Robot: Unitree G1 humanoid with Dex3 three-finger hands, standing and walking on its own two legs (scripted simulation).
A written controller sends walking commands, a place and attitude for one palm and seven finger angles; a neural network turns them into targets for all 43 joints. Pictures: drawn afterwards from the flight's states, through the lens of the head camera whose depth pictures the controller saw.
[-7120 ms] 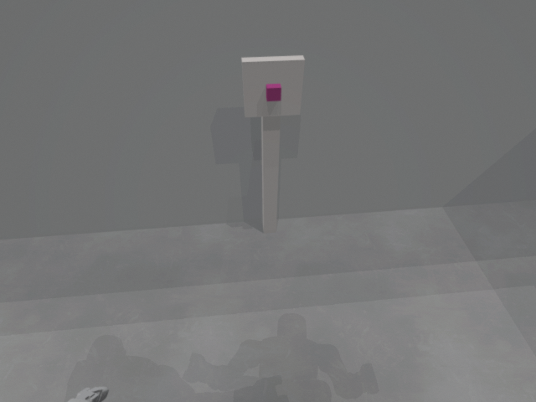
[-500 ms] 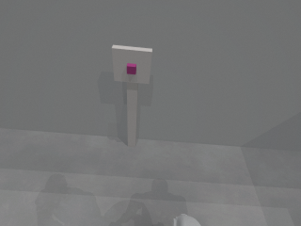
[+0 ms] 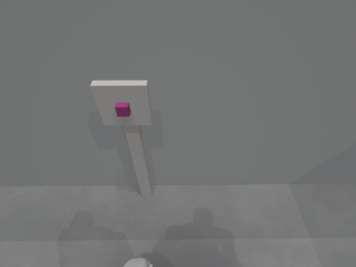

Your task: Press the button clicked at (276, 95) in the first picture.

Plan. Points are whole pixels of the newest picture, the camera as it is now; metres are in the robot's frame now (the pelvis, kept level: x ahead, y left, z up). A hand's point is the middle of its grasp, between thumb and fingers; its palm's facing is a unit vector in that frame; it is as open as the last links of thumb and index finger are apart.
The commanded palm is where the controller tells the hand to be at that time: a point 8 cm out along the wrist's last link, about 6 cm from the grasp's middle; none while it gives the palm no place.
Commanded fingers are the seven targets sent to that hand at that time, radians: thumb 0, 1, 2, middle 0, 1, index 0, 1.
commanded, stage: take the last steps up to it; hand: left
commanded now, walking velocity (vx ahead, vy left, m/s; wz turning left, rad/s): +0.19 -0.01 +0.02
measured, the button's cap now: (123, 108) +0.61 +0.21 -0.02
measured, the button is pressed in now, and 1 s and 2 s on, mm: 0 0 0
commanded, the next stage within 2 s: come to a stop and stand still in 0.10 s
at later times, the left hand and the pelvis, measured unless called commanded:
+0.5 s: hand out of the picture +0.08 +0.19 -0.18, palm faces +0.05 -0.98 -0.19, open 7.4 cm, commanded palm none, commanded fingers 0.00 0.90 0.90 -0.20 -0.30 -0.20 -0.30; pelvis +0.08 +0.02 +0.00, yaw -2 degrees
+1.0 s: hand out of the picture +0.07 +0.16 -0.15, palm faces +0.09 -0.96 -0.27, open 7.4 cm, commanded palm none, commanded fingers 0.00 0.90 0.90 -0.20 -0.30 -0.20 -0.30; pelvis +0.04 -0.03 +0.01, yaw +0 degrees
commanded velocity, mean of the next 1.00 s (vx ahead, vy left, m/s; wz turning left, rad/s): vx -0.02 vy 0.04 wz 0.00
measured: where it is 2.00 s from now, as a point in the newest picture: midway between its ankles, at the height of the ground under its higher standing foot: outside the picture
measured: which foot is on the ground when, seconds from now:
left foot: up 0.00-0.20, down 0.22-0.62, up 0.64-1.00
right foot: down 0.00-0.24, up 0.26-0.60, down 0.62-1.00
